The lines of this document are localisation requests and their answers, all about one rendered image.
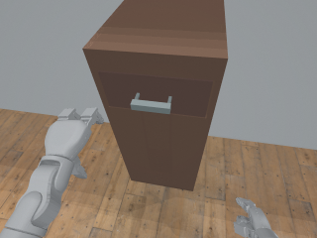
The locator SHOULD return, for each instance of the robot left hand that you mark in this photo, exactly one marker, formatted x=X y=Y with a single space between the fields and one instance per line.
x=69 y=134

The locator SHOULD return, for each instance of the drawer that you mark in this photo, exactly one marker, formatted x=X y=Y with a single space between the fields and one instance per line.
x=189 y=96

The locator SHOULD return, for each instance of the left robot forearm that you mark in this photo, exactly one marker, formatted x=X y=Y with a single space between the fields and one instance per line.
x=41 y=202

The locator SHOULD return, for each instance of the cabinet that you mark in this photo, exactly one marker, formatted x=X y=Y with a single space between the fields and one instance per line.
x=175 y=38

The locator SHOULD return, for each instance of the handle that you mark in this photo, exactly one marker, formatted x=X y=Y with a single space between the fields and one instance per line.
x=151 y=106

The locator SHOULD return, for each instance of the robot right hand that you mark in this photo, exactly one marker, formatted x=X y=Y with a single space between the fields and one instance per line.
x=245 y=226

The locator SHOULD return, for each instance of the right robot forearm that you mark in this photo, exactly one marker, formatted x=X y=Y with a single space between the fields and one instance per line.
x=265 y=233

